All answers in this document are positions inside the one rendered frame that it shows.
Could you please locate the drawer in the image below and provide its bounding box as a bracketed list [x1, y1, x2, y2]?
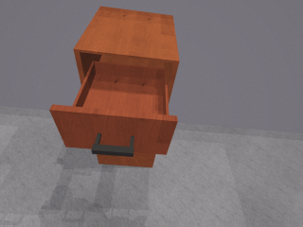
[49, 61, 178, 155]

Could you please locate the cabinet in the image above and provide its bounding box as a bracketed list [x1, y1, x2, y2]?
[73, 6, 180, 167]

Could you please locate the handle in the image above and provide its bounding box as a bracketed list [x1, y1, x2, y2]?
[91, 133, 134, 157]

